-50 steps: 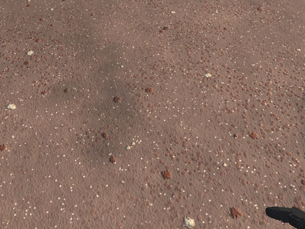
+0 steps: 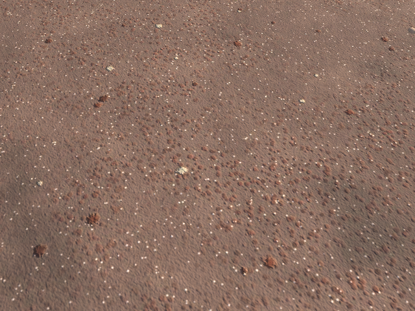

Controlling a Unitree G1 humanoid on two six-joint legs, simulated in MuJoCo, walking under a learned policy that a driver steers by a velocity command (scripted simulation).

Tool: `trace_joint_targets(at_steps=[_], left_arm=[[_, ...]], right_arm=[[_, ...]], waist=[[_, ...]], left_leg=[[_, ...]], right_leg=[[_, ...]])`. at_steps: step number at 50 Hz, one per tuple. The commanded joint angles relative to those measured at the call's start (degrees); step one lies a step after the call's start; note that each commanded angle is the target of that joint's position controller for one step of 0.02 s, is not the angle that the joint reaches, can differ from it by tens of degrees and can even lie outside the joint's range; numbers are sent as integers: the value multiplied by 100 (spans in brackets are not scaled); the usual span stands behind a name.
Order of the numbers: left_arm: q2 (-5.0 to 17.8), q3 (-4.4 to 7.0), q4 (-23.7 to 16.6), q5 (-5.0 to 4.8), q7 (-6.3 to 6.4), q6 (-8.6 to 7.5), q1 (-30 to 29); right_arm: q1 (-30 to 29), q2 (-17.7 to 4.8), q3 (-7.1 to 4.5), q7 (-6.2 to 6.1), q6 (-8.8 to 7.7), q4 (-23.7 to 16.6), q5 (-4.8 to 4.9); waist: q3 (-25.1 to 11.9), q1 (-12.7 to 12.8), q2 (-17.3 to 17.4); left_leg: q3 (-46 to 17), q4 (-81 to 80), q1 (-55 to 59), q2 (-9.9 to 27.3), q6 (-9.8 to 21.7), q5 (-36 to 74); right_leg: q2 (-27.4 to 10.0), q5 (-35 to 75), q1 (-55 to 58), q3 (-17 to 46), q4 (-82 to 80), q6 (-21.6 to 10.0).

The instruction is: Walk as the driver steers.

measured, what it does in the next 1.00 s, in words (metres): steps on the spot, turning left: left foot, then right foot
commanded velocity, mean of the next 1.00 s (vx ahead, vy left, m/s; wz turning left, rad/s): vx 0.09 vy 0.00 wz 0.41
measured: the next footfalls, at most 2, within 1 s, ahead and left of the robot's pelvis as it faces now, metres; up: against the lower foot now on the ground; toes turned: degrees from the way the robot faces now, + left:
left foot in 0.06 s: +0.07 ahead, +0.13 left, +0.00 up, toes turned +6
right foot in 0.56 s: +0.14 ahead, -0.09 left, +0.00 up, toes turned +25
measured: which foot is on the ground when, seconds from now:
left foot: up 0.00-0.04, down 0.06-0.56, up 0.58-0.90, down 0.92-1.00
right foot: down 0.00-0.08, up 0.10-0.54, down 0.56-0.92, up 0.94-1.00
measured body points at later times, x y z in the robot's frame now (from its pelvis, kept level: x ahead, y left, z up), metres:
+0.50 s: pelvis +0.04 +0.02 +0.00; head +0.08 +0.04 +0.45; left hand +0.12 +0.33 -0.11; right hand +0.28 -0.22 -0.09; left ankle +0.03 +0.12 -0.74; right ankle +0.10 -0.12 -0.72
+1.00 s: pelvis +0.07 +0.04 +0.00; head +0.08 +0.06 +0.45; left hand +0.03 +0.33 -0.13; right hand +0.30 -0.15 -0.10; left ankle -0.01 +0.12 -0.74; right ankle +0.10 -0.10 -0.70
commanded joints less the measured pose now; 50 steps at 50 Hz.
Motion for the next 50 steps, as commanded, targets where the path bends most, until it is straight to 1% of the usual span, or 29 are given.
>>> trace_joint_targets(at_steps=[1, 3, 4, 5, 6, 7, 8, 9, 10, 12, 18, 24, 26, 27, 28, 29, 30, 31, 33, 34, 37, 39, 42, 45, 46, 47, 48, 49, 50], left_arm=[[1035, 297, -252, -120, 70, 63, -46], [928, 293, -107, -188, 92, 86, 208], [716, 241, -184, -19, 74, 48, 237], [477, 148, -497, 163, 54, 4, -83], [666, 187, -498, 111, 20, -18, -418], [727, 216, -500, -49, 0, -13, -473], [714, 230, -400, -73, 42, 3, -393], [813, 266, -378, -28, 87, 29, -403], [823, 285, -369, -24, 102, 48, -371], [712, 265, -343, -53, 101, 52, -236], [612, 215, -374, -67, 76, 29, -417], [722, 250, -396, -111, -48, -110, -308], [737, 281, -313, -116, -104, -180, 24], [849, 327, -252, -90, -111, -196, 208], [1244, 414, -292, 13, -74, -173, 325], [1592, 460, -275, 169, -71, -121, 228], [1282, 386, -411, 197, -70, -151, 104], [983, 297, -496, 145, -44, -158, -150], [774, 215, -516, -34, -14, -129, -403], [774, 185, -480, -52, 9, -107, -340], [807, 186, -295, -66, 48, -60, 237], [1013, 224, -257, -88, 36, -60, 345], [1251, 276, -187, -151, -30, -90, 543], [1091, 192, -113, -229, -108, -118, 525], [749, 76, -139, -162, -147, -182, 409], [201, -98, -317, 2, -230, -276, 150], [525, -1, -644, -153, -210, -391, -137], [983, 133, -605, -233, -199, -443, -258], [1018, 161, -509, -297, -246, -450, -131]], right_arm=[[-75, -504, -165, 100, -55, -511, 20], [260, -683, -254, 107, -102, -456, -13], [515, -1311, -433, 10, -124, -482, -48], [643, -1812, -524, -31, -142, -567, -162], [835, -1422, -417, 13, -226, -595, -206], [594, -1319, -388, 16, -300, -624, -179], [276, -1208, -381, -20, -318, -669, -76], [48, -1052, -328, -62, -287, -728, 31], [-65, -1010, -298, -106, -247, -773, 40], [-80, -1054, -312, -151, -198, -839, -14], [-87, -1213, -375, -241, -87, -956, -7], [-288, -1179, -366, -182, 2, -1096, 8], [-474, -1130, -345, -202, 43, -1171, 79], [-468, -1035, -318, -224, 59, -1208, 94], [-233, -744, -238, -218, 55, -1239, 17], [18, -694, -236, -203, -1, -1367, 27], [73, -1178, -369, -198, -66, -1272, -72], [83, -1371, -461, -185, -57, -1131, -13], [128, -1101, -419, -221, 45, -975, -33], [100, -905, -359, -206, 65, -983, -18], [-227, -542, -177, -133, -3, -1131, 21], [-445, -456, -93, -74, -80, -1201, 4], [-428, -560, -91, -30, -234, -1139, 27], [354, -551, -125, -14, -354, -749, 46], [832, -637, -153, -51, -372, -640, 58], [1506, -1001, -220, -114, -373, -542, 11], [1654, -1596, -393, -35, -413, -488, -61], [1442, -1181, -289, -3, -518, -554, -57], [1219, -883, -193, -6, -590, -563, -68]], waist=[[-473, 16, -722], [-611, -130, -447], [-808, -85, 656], [-899, -120, 1836], [-1399, -446, 940], [-1198, -320, 683], [-1037, -162, 387], [-897, -86, 338], [-889, 22, 451], [-950, 85, 544], [-856, -42, 682], [-752, -65, 905], [-760, 157, 893], [-773, 212, 757], [-920, 66, -198], [-671, -224, -1737], [-677, -92, -1422], [-557, -142, -986], [-341, -156, -812], [-304, -118, -831], [-408, 216, -1133], [-297, 351, -1342], [-119, 395, -1212], [-109, -56, -884], [-365, -287, -683], [-734, -479, 540], [-344, -544, 1512], [129, -538, 859], [363, -393, 803]], left_leg=[[220, -685, 125, -111, 209, -19], [160, -1917, 1091, -313, 516, 1484], [-1092, -2091, 2069, 511, 910, 3687], [-2928, -2031, 2934, 1766, 2147, 5592], [-2845, -2073, 3081, 1756, 2447, 5375], [-2331, -2063, 2969, 1441, 2182, 4944], [-2011, -2058, 2814, 1135, 1866, 4393], [-1897, -2119, 2624, 1024, 1701, 4083], [-1787, -2181, 2335, 893, 1646, 4028], [-1711, -2226, 2228, 747, 1639, 3992], [-2045, -2215, 1943, 588, 1573, 2866], [-2781, -2012, 1762, 461, 1500, 2507], [-2862, -1769, 1650, 242, 1281, 2343], [-2761, -1562, 1343, 22, 1048, 1748], [-2178, -582, 648, -471, 722, 246], [-1171, 449, -518, -1412, 374, -1961], [-1172, 1800, -643, -990, 129, -2086], [-1184, 2289, -568, -893, 64, -1660], [-1115, 2570, -645, -880, -120, -1066], [-1049, 2548, -580, -907, -186, -918], [-531, 1234, -542, -687, -195, -545], [-229, 360, -118, -537, -125, -745], [56, -842, 702, -576, 94, -730], [186, -2313, 2268, -676, 466, 399], [-311, -2312, 3163, -302, 597, 354], [-1819, -2519, 4045, 871, 911, 526], [-3441, -3108, 3718, 1795, 1771, -580], [-3507, -3321, 3446, 1711, 1940, -1338], [-3031, -3415, 3368, 1454, 1748, -1537]], right_leg=[[-1860, 2480, 804, 943, -94, -927], [-1451, 2088, 550, 539, 788, -367], [-882, 975, -440, 67, 2177, 135], [123, -2419, -2286, 228, 3675, 617], [112, -2764, -2553, 1225, 4513, 573], [3, -2324, -2747, 1393, 4704, 488], [-88, -1864, -2854, 1437, 4546, 464], [-152, -1539, -2855, 1480, 4328, 486], [-118, -1298, -2560, 1469, 4279, 522], [20, -991, -2339, 1434, 4008, 596], [148, -648, -1840, 1539, 2557, 756], [291, -750, -1170, 1593, 1407, 612], [305, -71, -547, 1488, 276, 476], [60, 580, 14, 1572, -245, 354], [-1059, 1180, 705, 2527, -407, -49], [-2092, 2526, 794, 3907, -521, -1064], [-2469, 2472, 487, 4174, -566, -1598], [-2077, 2183, 281, 3553, -496, -1408], [-1465, 1804, 239, 2757, -397, -999], [-1336, 1997, 215, 2523, -392, -994], [-1086, -372, 622, 2362, -811, -936], [-1161, -1021, 483, 2461, -1021, -949], [-1287, -1024, 108, 2472, -1037, -1012], [-1117, -906, -644, 2269, -636, -816], [-905, -893, -1202, 2013, -67, -532], [-307, -1382, -2142, 1236, 1789, -71], [55, -2087, -3365, 948, 2736, 58], [-316, -1896, -3750, 1295, 3531, 45], [-455, -1325, -3968, 1411, 3746, -39]])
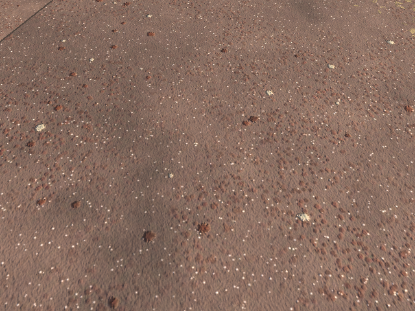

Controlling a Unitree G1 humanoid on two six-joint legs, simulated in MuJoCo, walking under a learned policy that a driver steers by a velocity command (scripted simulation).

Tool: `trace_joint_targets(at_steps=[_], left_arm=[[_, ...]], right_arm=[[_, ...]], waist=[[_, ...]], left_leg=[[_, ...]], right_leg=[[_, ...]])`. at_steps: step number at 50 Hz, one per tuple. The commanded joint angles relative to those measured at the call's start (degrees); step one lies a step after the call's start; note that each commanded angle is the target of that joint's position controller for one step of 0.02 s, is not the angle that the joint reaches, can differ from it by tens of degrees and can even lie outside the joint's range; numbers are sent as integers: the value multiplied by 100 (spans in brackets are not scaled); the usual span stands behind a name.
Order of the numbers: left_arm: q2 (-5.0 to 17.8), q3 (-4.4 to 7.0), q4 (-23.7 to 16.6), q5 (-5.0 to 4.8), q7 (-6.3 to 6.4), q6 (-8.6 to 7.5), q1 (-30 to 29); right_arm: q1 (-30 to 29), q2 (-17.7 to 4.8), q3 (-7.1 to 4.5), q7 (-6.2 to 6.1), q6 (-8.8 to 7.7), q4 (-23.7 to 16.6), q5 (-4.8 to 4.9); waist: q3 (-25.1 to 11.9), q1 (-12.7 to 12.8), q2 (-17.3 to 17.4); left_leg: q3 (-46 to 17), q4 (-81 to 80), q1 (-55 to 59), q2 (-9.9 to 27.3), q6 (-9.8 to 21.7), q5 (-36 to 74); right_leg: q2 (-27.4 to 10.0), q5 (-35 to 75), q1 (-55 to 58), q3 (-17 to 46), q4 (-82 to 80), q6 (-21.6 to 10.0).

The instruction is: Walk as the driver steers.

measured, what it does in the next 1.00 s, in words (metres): walks ahead, turning right: right foot, then left foot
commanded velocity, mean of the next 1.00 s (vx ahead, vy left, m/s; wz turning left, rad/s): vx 0.47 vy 0.00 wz -0.42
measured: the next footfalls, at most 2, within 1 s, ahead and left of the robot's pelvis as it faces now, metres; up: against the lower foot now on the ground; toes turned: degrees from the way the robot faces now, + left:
right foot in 0.38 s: +0.33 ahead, -0.17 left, +0.00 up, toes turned -11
left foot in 0.88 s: +0.66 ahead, -0.06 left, +0.00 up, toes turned -31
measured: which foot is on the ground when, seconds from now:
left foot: down 0.00-0.40, up 0.42-0.86, down 0.88-1.00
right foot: up 0.00-0.36, down 0.38-0.88, up 0.90-1.00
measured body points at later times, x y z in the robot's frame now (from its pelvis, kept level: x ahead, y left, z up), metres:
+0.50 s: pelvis +0.23 -0.08 -0.01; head +0.27 -0.09 +0.43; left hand +0.45 +0.15 -0.11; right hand +0.25 -0.37 -0.13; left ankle +0.12 +0.11 -0.64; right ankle +0.29 -0.16 -0.74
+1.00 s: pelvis +0.52 -0.12 -0.01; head +0.54 -0.12 +0.44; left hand +0.73 +0.09 -0.12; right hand +0.53 -0.42 -0.09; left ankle +0.62 -0.04 -0.74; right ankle +0.37 -0.18 -0.65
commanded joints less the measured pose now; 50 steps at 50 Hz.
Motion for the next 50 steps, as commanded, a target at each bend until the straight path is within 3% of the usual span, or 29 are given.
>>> trace_joint_targets(at_steps=[1, 2, 5, 8, 11, 14, 17, 18, 19, 20, 21, 22, 23, 24, 25, 26, 28, 31, 35, 38, 41, 43, 44, 45, 46, 47, 48, 49, 50], left_arm=[[735, 186, -623, -89, -72, -257, -806], [706, 181, -608, -38, -98, -252, -813], [398, 98, -556, -22, -163, -234, -826], [253, 21, -717, -8, -190, -191, -1125], [168, -57, -949, 12, -266, -194, -1576], [245, -55, -1132, 3, -365, -203, -1782], [566, 102, -1168, 13, -390, -173, -1305], [795, 240, -992, -3, -360, -146, -519], [1113, 407, -796, -26, -268, -99, 353], [1758, 560, -753, 1, -163, -61, 934], [1621, 470, -854, -27, -170, -108, 898], [1258, 364, -841, 27, -172, -144, 737], [1103, 318, -834, 24, -159, -170, 472], [976, 270, -898, 39, -145, -179, 68], [820, 219, -995, 106, -134, -191, -233], [770, 202, -1091, 153, -116, -189, -420], [766, 212, -1077, 114, -77, -220, -488], [881, 237, -963, 87, 12, -240, -285], [962, 260, -802, 7, 92, -159, 88], [978, 270, -674, -39, 125, -85, 397], [938, 271, -653, -13, 143, -20, 416], [743, 212, -684, 30, 124, -3, 302], [387, 80, -752, 102, 90, -37, 351], [21, -38, -827, -9, 95, -106, 1157], [442, -6, -752, -90, 105, -144, 1239], [845, 102, -772, -99, 104, -134, 645], [847, 104, -890, -25, 110, -128, 141], [765, 101, -998, 56, 95, -152, -174], [676, 110, -1026, 72, 65, -158, -237]], right_arm=[[567, -900, -257, -5, -225, -161, -41], [445, -844, -238, -8, -233, -147, -13], [446, -768, -229, -48, -263, -115, -101], [468, -846, -257, -63, -289, -43, -99], [603, -989, -301, -82, -312, 89, -37], [701, -1078, -341, -89, -273, 233, 44], [625, -1313, -404, -154, -154, 231, 29], [562, -1353, -405, -191, -88, 204, 20], [641, -1309, -365, -236, -87, 152, 7], [1082, -696, -163, -184, -194, -150, -129], [1057, -552, -35, -102, -413, -172, -98], [360, -1006, -167, -19, -541, -344, 147], [26, -1005, -133, -7, -614, -468, 210], [-87, -959, -132, -48, -644, -471, 86], [-33, -1004, -182, -84, -602, -448, -23], [96, -1001, -198, -82, -524, -434, -56], [237, -886, -179, -91, -391, -396, -124], [-287, -736, -126, -130, -334, -573, -184], [-1232, -526, -37, -66, -427, -771, -117], [-1624, -646, -71, 32, -504, -875, -13], [-1462, -857, -176, 94, -565, -858, 21], [-614, -1036, -300, 57, -613, -659, -5], [156, -1283, -368, 13, -637, -597, -131], [797, -1784, -502, 19, -574, -378, -232], [984, -1402, -454, 85, -531, -263, -48], [693, -985, -337, 73, -504, -313, -6], [402, -847, -278, 64, -454, -343, -58], [204, -752, -234, 65, -426, -305, -88], [102, -653, -188, 57, -430, -279, -117]], waist=[[652, -427, 1051], [767, -384, 970], [618, -357, 783], [662, -434, 717], [820, -563, 682], [881, -525, 627], [251, -118, 912], [-244, 332, 900], [-728, 757, 702], [-1491, 549, -724], [-2501, 470, -923], [-1785, 671, -521], [-972, 522, -222], [-449, 239, 204], [-217, 1, 121], [-132, -170, -56], [-48, -291, -146], [188, -156, -81], [207, 255, -180], [184, 397, -238], [93, 226, -452], [-268, -248, -507], [-1035, -571, -96], [-1789, -362, 1541], [-1690, -446, 1818], [-837, -600, 1091], [-357, -566, 654], [43, -477, 529], [177, -334, 623]], left_leg=[[-2474, -1760, 1628, 1859, 1080, -1205], [-2105, -1853, 1577, 1777, 990, -542], [-975, -1946, 1277, 1464, 815, 1131], [-207, -2027, 884, 1337, 740, 1604], [184, -2138, 735, 1443, 691, 1695], [405, -1935, 1204, 1659, 599, 2291], [734, -662, 1694, 1674, 367, 5475], [909, 426, 1525, 1539, 230, 6187], [970, 1794, 570, 1350, 31, 5707], [889, 4185, -1853, 609, -350, 1889], [-366, 5361, -2751, -199, -400, -1509], [-787, 5585, -3348, 153, -293, -1157], [-646, 5211, -3421, 403, -176, -700], [-572, 4675, -3214, 636, -161, -344], [-573, 4302, -2802, 797, -178, -102], [-581, 4185, -2515, 852, -222, 39], [-464, 3851, -2339, 875, -396, 172], [-346, 2922, -2507, 793, -627, 1012], [-277, 1118, -2080, 419, -690, 2273], [-391, 500, -1907, 237, -648, 2260], [-515, 150, -1614, 163, -441, 1548], [-348, -197, -414, 210, -113, 1484], [-1044, -22, 983, 1015, 290, 1313], [-3509, -313, 2983, 2270, 1273, 412], [-4794, -822, 3056, 2591, 1447, -964], [-4011, -939, 2403, 2312, 1194, -1205], [-3172, -977, 1734, 2016, 1001, -661], [-2623, -1103, 1142, 1772, 970, 40], [-2193, -1241, 774, 1564, 906, 554]], right_leg=[[-400, 386, -3113, 252, 1392, -127], [-472, 782, -3168, 287, 1314, -85], [-413, 1667, -2824, 217, 1093, 105], [-276, 2399, -2367, 150, 177, 255], [-190, 2863, -1936, -92, -696, 164], [-101, 2619, -1826, -201, -1149, -100], [394, 1862, -875, -638, -1193, -465], [656, 1865, 159, -777, -1319, -632], [646, 1969, 1745, -444, -1399, -842], [-882, 1282, 4054, 2264, -1515, -1715], [-1719, 301, 4655, 4892, -2688, -2325], [-1574, 53, 4189, 4306, -3023, -1958], [-1353, 291, 3270, 3524, -3092, -1727], [-1113, 808, 2303, 2940, -3153, -1578], [-888, 1370, 1594, 2501, -3268, -1505], [-748, 1615, 1127, 2337, -3417, -1528], [-647, 2111, 598, 2015, -3574, -1620], [-428, 2423, 225, 1612, -3624, -1534], [-166, 2063, 263, 1445, -3368, -1191], [-335, 1853, 695, 1880, -3022, -1151], [-524, 2014, 1271, 2426, -2457, -1007], [-292, 2559, 1210, 2287, -1702, -766], [-5, 2221, 713, 1884, -332, -565], [906, 137, -1251, 1030, 1643, -101], [625, -709, -2221, 1027, 2534, -6], [380, -216, -2499, 1088, 2838, 25], [191, 183, -2433, 858, 2761, 37], [63, 447, -2382, 785, 2434, 42], [-103, 636, -2151, 734, 2118, 33]])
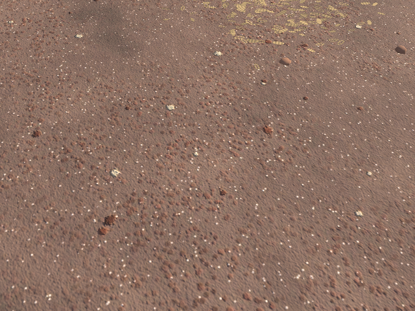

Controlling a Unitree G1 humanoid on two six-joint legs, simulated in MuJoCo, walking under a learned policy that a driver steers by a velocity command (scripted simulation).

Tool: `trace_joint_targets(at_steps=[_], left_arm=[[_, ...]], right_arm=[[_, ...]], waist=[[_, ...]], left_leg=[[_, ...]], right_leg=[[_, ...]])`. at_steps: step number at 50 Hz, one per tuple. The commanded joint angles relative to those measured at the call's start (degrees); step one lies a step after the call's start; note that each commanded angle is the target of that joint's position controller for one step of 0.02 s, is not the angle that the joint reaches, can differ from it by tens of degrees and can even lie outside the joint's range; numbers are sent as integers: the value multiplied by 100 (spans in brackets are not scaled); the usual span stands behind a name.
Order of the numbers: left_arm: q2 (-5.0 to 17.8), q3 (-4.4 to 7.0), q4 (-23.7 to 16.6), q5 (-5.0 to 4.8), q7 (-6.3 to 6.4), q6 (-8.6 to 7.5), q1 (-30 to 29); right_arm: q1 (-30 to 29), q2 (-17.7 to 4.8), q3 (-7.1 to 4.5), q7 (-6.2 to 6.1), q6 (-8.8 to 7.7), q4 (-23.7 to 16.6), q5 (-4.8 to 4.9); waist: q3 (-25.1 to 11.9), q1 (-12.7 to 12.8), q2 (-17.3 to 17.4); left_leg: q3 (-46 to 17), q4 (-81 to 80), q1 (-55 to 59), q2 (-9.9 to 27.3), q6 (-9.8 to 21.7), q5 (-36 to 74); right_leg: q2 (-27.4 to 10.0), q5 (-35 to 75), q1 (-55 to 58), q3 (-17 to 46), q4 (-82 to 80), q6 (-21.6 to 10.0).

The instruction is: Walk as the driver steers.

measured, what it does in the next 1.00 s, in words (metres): walks ahead, turning left: right foot, then left foot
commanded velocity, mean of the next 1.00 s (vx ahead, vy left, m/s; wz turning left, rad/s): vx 0.50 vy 0.00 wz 0.18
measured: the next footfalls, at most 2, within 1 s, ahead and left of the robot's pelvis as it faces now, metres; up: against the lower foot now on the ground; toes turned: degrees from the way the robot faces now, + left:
right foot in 0.36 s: +0.34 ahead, -0.16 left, +0.00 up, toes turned -3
left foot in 0.90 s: +0.63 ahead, +0.09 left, +0.00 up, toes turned +14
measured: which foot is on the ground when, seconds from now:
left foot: down 0.00-0.36, up 0.38-0.88, down 0.90-1.00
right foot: up 0.00-0.34, down 0.36-0.92, up 0.94-1.00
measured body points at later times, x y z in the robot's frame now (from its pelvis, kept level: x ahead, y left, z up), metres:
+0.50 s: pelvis +0.26 -0.06 +0.01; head +0.29 -0.08 +0.45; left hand +0.42 +0.20 -0.08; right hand +0.32 -0.35 -0.12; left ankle +0.19 +0.09 -0.65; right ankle +0.30 -0.15 -0.73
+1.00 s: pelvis +0.53 +0.00 -0.01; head +0.57 +0.01 +0.44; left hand +0.53 +0.29 -0.13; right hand +0.77 -0.22 -0.10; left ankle +0.59 +0.08 -0.73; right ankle +0.42 -0.18 -0.63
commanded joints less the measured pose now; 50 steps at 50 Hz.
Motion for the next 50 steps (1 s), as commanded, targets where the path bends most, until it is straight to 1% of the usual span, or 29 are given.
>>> trace_joint_targets(at_steps=[1, 3, 7, 9, 13, 15, 16, 17, 18, 19, 20, 21, 22, 23, 24, 26, 30, 34, 39, 40, 42, 43, 44, 45, 46, 47, 48, 49, 50], left_arm=[[499, 143, -643, 38, -44, -142, -460], [292, 81, -615, 60, -76, -118, -429], [71, -53, -762, 107, -141, -183, -1108], [84, -64, -806, 80, -181, -219, -1456], [239, -17, -984, 21, -249, -255, -1951], [357, 36, -993, 26, -270, -275, -1862], [457, 101, -903, 50, -259, -280, -1521], [672, 228, -683, 79, -218, -267, -829], [1022, 354, -496, 123, -155, -245, 150], [1630, 469, -430, 191, -122, -200, 576], [1144, 363, -394, 110, -132, -189, 698], [887, 268, -391, 92, -129, -213, 357], [694, 206, -416, 112, -130, -229, 4], [505, 150, -411, 146, -148, -252, -305], [381, 118, -406, 199, -158, -298, -505], [369, 150, -316, 207, -166, -405, -625], [520, 221, -64, 236, -99, -490, -537], [659, 237, 82, 194, -30, -452, -426], [845, 296, 379, 92, 12, -243, 111], [879, 306, 398, 75, 24, -186, 121], [1041, 347, 362, 59, 82, -94, 38], [1121, 371, 335, 55, 122, -48, -6], [1162, 377, 309, 54, 157, -7, -73], [1112, 342, 241, 52, 188, -24, -158], [403, 122, -40, 241, 116, -151, 280], [391, 38, -150, 198, 5, -399, 169], [800, 161, -324, -38, -84, -538, -506], [752, 126, -436, -84, -101, -613, -729], [685, 130, -384, 37, -60, -627, -730]], right_arm=[[462, -571, -150, -18, -5, -92, -27], [497, -628, -163, -7, -27, 18, 57], [579, -969, -244, -35, 29, 187, 113], [710, -1060, -254, -39, 70, 288, 151], [1048, -1168, -274, -42, 158, 526, 219], [1051, -1242, -296, -67, 225, 598, 229], [971, -1266, -295, -84, 257, 607, 237], [1006, -1156, -249, -97, 274, 619, 220], [981, -904, -130, -115, 263, 505, 111], [1587, -250, 83, -97, 166, 319, 61], [1431, -675, -4, -82, 73, 421, 191], [955, -1019, -117, -58, 37, 301, 332], [662, -993, -113, -66, 45, 248, 310], [514, -926, -124, -75, 85, 239, 222], [600, -866, -146, -75, 159, 272, 192], [791, -621, -115, -71, 303, 363, 206], [412, -504, -115, -82, 376, 218, 173], [-287, -351, -45, 53, 324, 1, 164], [-1121, -281, 7, 244, 320, -486, 177], [-1173, -305, -5, 285, 321, -569, 180], [-987, -455, -86, 328, 349, -652, 175], [-631, -595, -166, 323, 376, -613, 169], [57, -836, -305, 285, 393, -478, 180], [1007, -1173, -491, 185, 429, -262, 184], [1314, -1811, -632, 70, 458, -200, 186], [1331, -1687, -549, 83, 384, -371, 167], [1226, -1292, -434, 96, 336, -335, 119], [933, -1125, -387, 91, 304, -332, 135], [544, -996, -346, 84, 299, -380, 148]], waist=[[21, -203, 803], [-9, -130, 867], [60, -290, 696], [96, -416, 699], [223, -498, 725], [181, -341, 747], [3, -93, 720], [-437, 230, 600], [-1174, 649, 230], [-1871, 434, -1291], [-2003, 644, -1107], [-1114, 597, -748], [-708, 441, -444], [-358, 278, -303], [-227, 84, -402], [-143, -92, -372], [106, -86, -87], [302, 170, -6], [539, 461, 81], [512, 426, 41], [205, 199, -198], [-64, -36, -329], [-452, -440, -321], [-918, -963, -72], [-1452, -621, 1266], [-2326, -607, 1241], [-1756, -829, 781], [-1032, -627, 506], [-602, -340, 142]], left_leg=[[-1928, -1571, 1473, 1509, 993, 112], [-1553, -1742, 1292, 1449, 1104, 659], [-924, -1960, 1142, 1384, 1117, 1108], [-675, -1958, 1085, 1306, 1020, 1083], [-718, -1810, 1488, 1575, 892, 1057], [-713, -1547, 1733, 1680, 781, 1444], [-559, -1118, 1732, 1583, 676, 2139], [-305, -247, 1559, 1319, 537, 2811], [-42, 1243, 693, 1041, 307, 2036], [170, 3450, -1553, 98, -115, -1204], [-617, 4296, -2268, 124, -105, -2298], [-658, 4493, -2666, 407, -26, -1888], [-532, 4284, -2532, 660, -4, -1378], [-501, 3991, -2362, 805, -37, -1018], [-567, 3799, -2028, 938, -59, -739], [-583, 3668, -1676, 958, -134, -451], [-750, 2912, -2082, 892, -247, 533], [-314, 1562, -1845, 793, -160, 1599], [67, 776, -2268, 687, 89, 1183], [186, 702, -2220, 612, 165, 926], [532, 689, -1629, 274, 370, 333], [675, 730, -1111, 58, 496, 41], [706, 556, -154, -150, 672, 54], [295, 167, 1474, -85, 932, 387], [-2345, 134, 3698, 1399, 1784, 190], [-4861, -792, 4473, 2219, 2499, -340], [-4070, -1019, 4119, 2011, 2120, -340], [-3238, -1072, 3248, 1760, 1884, -19], [-2669, -1142, 2392, 1500, 1691, 498]], right_leg=[[-676, 472, -1736, 71, -157, 51], [-742, 528, -1588, -155, -659, 114], [-812, 1561, -1348, -393, -2197, 188], [-695, 2114, -1004, -510, -2867, 200], [-584, 2193, -802, -520, -3497, 45], [-515, 1912, -500, -582, -3734, -115], [-394, 1886, 61, -710, -3934, -227], [-276, 1861, 1076, -813, -4034, -378], [-992, 1911, 2588, -56, -3875, -688], [-2472, 1155, 4457, 2517, -4293, -1586], [-2611, 201, 4346, 3469, -4908, -1739], [-2441, 156, 3676, 2649, -5007, -1475], [-2191, 489, 2986, 1935, -5113, -1290], [-1974, 910, 2373, 1453, -5312, -1194], [-1817, 1292, 1929, 1056, -5498, -1107], [-1746, 1861, 1473, 527, -5802, -1112], [-1693, 2796, 1511, -348, -6007, -1055], [-1528, 2926, 1622, -1079, -6112, -830], [-1857, 3546, 2721, -1372, -5735, -740], [-1899, 4010, 2892, -1444, -5541, -694], [-1900, 5890, 3075, -1625, -4856, -565], [-1881, 6779, 3087, -1696, -4250, -506], [-1781, 7042, 2820, -1780, -3281, -403], [-1561, 6148, 1828, -1838, -1877, -193], [-710, 1642, -718, -1761, 272, 163], [41, -1109, -1865, -412, 1359, 228], [-345, -672, -2406, 32, 1410, 124], [-581, -168, -2411, -61, 938, 45], [-792, 133, -2137, -120, 373, 78]])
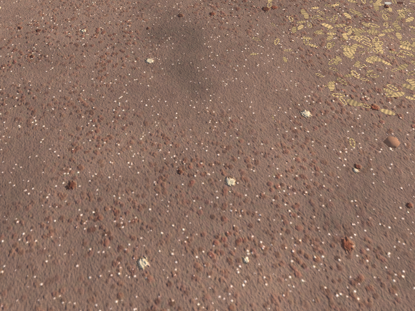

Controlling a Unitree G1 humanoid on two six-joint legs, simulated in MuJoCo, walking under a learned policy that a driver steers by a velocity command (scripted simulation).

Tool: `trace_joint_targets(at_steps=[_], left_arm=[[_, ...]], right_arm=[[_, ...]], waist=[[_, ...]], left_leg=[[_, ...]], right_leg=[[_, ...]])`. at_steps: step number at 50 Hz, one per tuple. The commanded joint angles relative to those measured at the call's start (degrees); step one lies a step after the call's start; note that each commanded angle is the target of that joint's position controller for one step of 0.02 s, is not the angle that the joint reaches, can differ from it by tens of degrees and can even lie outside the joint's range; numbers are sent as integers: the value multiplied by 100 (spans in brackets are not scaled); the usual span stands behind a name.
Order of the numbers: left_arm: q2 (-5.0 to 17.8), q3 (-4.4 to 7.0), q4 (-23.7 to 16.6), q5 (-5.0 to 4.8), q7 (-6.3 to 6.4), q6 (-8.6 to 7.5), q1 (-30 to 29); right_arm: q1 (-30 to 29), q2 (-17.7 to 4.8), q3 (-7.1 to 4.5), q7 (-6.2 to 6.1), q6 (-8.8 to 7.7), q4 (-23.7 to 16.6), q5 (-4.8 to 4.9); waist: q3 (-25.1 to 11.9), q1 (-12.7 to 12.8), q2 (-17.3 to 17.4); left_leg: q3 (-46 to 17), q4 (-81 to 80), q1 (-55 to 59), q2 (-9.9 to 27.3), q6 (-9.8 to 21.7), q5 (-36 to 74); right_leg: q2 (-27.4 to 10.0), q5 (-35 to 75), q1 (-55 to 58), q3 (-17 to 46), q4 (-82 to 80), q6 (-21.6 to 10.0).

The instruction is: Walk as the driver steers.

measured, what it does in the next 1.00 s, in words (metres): walks ahead: right foot, then left foot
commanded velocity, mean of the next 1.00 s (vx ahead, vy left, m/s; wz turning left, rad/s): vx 0.50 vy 0.00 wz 0.25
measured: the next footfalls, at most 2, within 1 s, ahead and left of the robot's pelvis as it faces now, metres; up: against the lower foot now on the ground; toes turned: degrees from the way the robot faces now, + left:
right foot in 0.36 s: +0.39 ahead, -0.13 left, +0.00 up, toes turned +16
left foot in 0.86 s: +0.58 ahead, +0.19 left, +0.00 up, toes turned +16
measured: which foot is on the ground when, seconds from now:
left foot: down 0.00-0.38, up 0.40-0.84, down 0.86-1.00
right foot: up 0.00-0.34, down 0.36-0.86, up 0.88-1.00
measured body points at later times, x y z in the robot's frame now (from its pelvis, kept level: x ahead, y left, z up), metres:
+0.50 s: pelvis +0.28 -0.05 +0.01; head +0.30 -0.06 +0.46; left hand +0.35 +0.24 -0.08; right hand +0.44 -0.30 -0.11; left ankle +0.17 +0.06 -0.64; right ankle +0.35 -0.14 -0.72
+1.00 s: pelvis +0.52 +0.07 +0.01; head +0.54 +0.09 +0.46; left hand +0.49 +0.36 -0.12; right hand +0.74 -0.14 -0.07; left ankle +0.54 +0.18 -0.72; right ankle +0.46 -0.10 -0.64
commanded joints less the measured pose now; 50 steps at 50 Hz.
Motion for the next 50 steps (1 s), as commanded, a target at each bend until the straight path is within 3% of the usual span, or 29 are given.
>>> trace_joint_targets(at_steps=[1, 2, 5, 9, 13, 15, 17, 18, 19, 20, 21, 22, 23, 24, 26, 29, 32, 37, 40, 41, 42, 43, 44, 45, 46, 47, 48, 49, 50], left_arm=[[796, 188, -689, 97, 3, -268, -364], [786, 204, -682, 132, -2, -189, -257], [558, 148, -720, 195, 31, -38, -304], [305, 25, -948, 165, 0, -56, -1265], [529, 90, -1090, 43, -93, -138, -1686], [696, 170, -1087, 26, -122, -184, -1569], [781, 256, -894, 49, -119, -234, -909], [945, 328, -806, 140, -90, -269, -343], [1311, 401, -749, 218, -72, -270, 329], [1583, 510, -398, 149, -146, -177, 839], [1030, 376, -537, 41, -170, -176, 594], [767, 291, -572, 59, -149, -139, 300], [655, 231, -605, 120, -146, -117, 62], [544, 190, -568, 143, -131, -103, -100], [426, 142, -506, 147, -104, -120, -145], [640, 193, -354, 62, -75, -136, 40], [811, 227, -229, 27, -48, -78, 177], [922, 227, 47, -48, -47, 28, 631], [990, 246, 177, -82, -23, 129, 754], [1058, 264, 188, -86, -8, 164, 705], [1085, 263, 172, -98, 7, 184, 600], [935, 202, 128, -50, 9, 173, 575], [486, 36, -88, 141, 9, 137, 534], [73, -78, -131, -3, 5, 46, 1223], [731, 92, -52, -133, 7, 20, 856], [882, 166, -178, -186, -2, 14, 434], [786, 165, -181, -143, 19, 40, 264], [711, 188, -182, -78, 25, 88, 208], [590, 188, -153, -83, 16, 156, 325]], right_arm=[[485, -651, -201, -74, -84, -294, -42], [354, -622, -185, -91, -85, -360, -85], [383, -783, -233, -178, -117, -281, -58], [686, -919, -277, -293, -46, -125, 5], [1024, -935, -291, -317, 12, 31, 58], [1011, -894, -289, -333, 30, 45, 50], [938, -705, -238, -331, 50, 51, 7], [1026, -404, -128, -308, 31, 45, -30], [1550, -3, 10, -298, 3, 6, -124], [2058, -70, 29, -302, -49, -54, 126], [1663, -661, -90, -327, -55, 56, 169], [992, -823, -137, -327, -41, -55, 108], [658, -750, -121, -327, -34, -120, 12], [514, -654, -123, -307, -55, -176, -49], [626, -448, -91, -253, -69, -140, -27], [329, -236, -6, -232, -78, -234, -69], [-177, -96, 75, -188, -132, -330, -71], [-939, -120, 87, -78, -193, -499, 16], [-1100, -248, 38, -13, -246, -612, 23], [-885, -342, -8, -12, -268, -564, 12], [-358, -499, -102, -40, -281, -411, -17], [469, -788, -242, -102, -277, -188, -67], [1534, -1272, -363, -189, -240, -58, -167], [1588, -1424, -369, -152, -185, 17, -187], [1451, -867, -239, -143, -185, 4, -130], [1116, -661, -160, -147, -204, 22, -85], [757, -518, -109, -129, -229, 28, -103], [493, -364, -76, -108, -260, 53, -124], [349, -319, -74, -107, -307, 94, -169]], waist=[[-699, -160, -28], [-644, -12, 116], [-533, 59, 169], [-388, -317, 374], [-416, -469, 506], [-425, -344, 638], [-581, -7, 740], [-1036, 238, 536], [-1838, 231, -568], [-2053, 99, -2303], [-1346, 293, -1254], [-771, 356, -752], [-477, 279, -411], [-312, 164, -431], [-346, -2, -695], [-296, 44, -585], [-246, 203, -492], [-88, 455, -491], [-7, 340, -524], [-106, 163, -550], [-397, -173, -499], [-987, -563, -380], [-1977, -936, 462], [-2564, -572, 1871], [-1934, -741, 1078], [-1207, -661, 856], [-874, -472, 541], [-593, -321, 545], [-516, -162, 661]], left_leg=[[-2415, -1746, 2241, 1542, 1177, 1041], [-2289, -1883, 1816, 1438, 1183, 1282], [-1800, -2028, 1077, 1236, 1204, 1823], [-1429, -1908, 716, 842, 812, 1061], [-2010, -1555, 1076, 1057, 654, 274], [-2392, -1214, 1350, 1207, 560, 113], [-2376, -699, 1422, 1121, 381, 318], [-2072, 218, 1231, 820, 187, 399], [-1504, 1964, 247, 258, -105, -1197], [-1000, 3553, -1556, -107, -365, -2447], [-1282, 4083, -2075, 198, -400, -2079], [-1119, 4122, -2163, 390, -385, -1570], [-971, 3918, -1979, 558, -393, -1234], [-939, 3555, -1852, 731, -393, -967], [-753, 3099, -1415, 909, -417, -725], [-530, 2294, -1510, 993, -531, -415], [-390, 1185, -1347, 987, -593, 414], [-192, 61, -839, 766, -581, 1111], [-228, -351, -594, 671, -392, 698], [-178, -504, -200, 587, -318, 581], [-79, -750, 642, 471, -197, 632], [-206, -693, 1990, 646, -28, 738], [-1551, -480, 3722, 1951, 337, 879], [-3788, -1192, 4774, 2936, 1029, -446], [-3676, -1494, 4225, 2717, 852, -1164], [-2833, -1627, 3548, 2530, 666, -999], [-2269, -1806, 2899, 2279, 566, -516], [-1797, -2009, 2413, 2077, 526, -119], [-1433, -2196, 2052, 1969, 487, 176]], right_leg=[[-442, 562, -2263, 495, -124, 10], [-477, 691, -1952, 492, -281, 94], [-415, 1084, -1700, 300, -1041, 399], [-89, 2630, -1284, 227, -2918, 503], [109, 2877, -940, 436, -3769, 416], [102, 2455, -762, 537, -3934, 263], [95, 2245, -21, 341, -4175, 5], [-270, 2111, 940, 600, -4196, -253], [-1360, 1909, 2531, 1954, -4145, -755], [-2220, -197, 3434, 4689, -5097, -1590], [-2035, -1265, 2968, 4669, -5423, -1437], [-1806, -858, 2369, 3722, -5386, -1207], [-1538, -54, 1769, 3017, -5429, -1138], [-1337, 518, 1404, 2575, -5512, -1144], [-1062, 1271, 1073, 1987, -5701, -1113], [-1088, 2060, 1043, 1523, -5931, -1292], [-1002, 2424, 1066, 1050, -6036, -1231], [-1049, 2604, 1222, 721, -5924, -1087], [-1249, 2938, 1545, 907, -5620, -970], [-1247, 3341, 1565, 925, -5372, -910], [-1073, 4051, 1439, 775, -4802, -791], [-761, 4122, 943, 560, -3772, -613], [-297, 2226, -280, 271, -1860, -354], [369, -822, -2012, 359, -319, -131], [78, -661, -2523, 779, 265, -125], [-126, -111, -2717, 691, 274, -153], [-330, 343, -2508, 600, 113, -107], [-457, 660, -2344, 597, -123, -63], [-566, 894, -2030, 618, -213, -24]])
Velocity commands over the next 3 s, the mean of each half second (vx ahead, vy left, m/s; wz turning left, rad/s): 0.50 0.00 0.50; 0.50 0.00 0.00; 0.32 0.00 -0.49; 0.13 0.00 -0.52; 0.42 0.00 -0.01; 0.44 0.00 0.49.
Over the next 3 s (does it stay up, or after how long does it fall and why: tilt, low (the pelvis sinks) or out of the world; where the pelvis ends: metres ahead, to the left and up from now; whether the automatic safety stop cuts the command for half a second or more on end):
stays up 1.26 -0.03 0.02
